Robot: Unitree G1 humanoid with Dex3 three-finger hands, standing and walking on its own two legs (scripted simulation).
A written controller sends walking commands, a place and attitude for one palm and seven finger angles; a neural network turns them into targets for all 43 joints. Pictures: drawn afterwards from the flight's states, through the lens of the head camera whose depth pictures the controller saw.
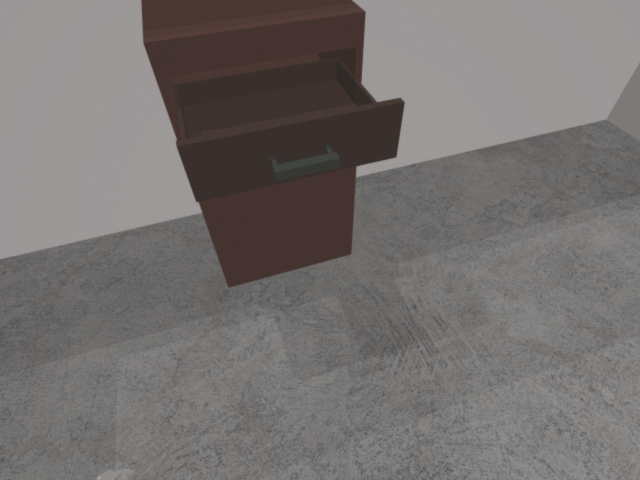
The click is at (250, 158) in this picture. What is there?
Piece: drawer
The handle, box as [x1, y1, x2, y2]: [270, 145, 339, 181]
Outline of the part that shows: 339,157 336,152 333,152 328,145 324,145 324,149 327,153 323,155 278,164 276,162 274,156 270,157 270,160 276,181 339,167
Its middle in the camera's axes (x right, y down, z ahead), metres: -0.04 -0.16 +0.79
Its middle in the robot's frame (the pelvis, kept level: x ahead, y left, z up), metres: +0.70 +0.08 -0.01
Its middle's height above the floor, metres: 0.77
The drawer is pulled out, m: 0.29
